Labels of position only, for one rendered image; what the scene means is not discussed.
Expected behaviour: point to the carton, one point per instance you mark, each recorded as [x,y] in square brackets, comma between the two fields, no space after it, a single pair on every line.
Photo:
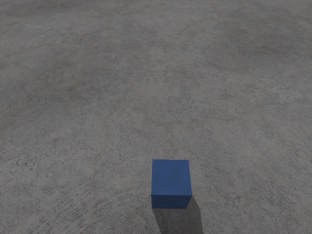
[170,184]

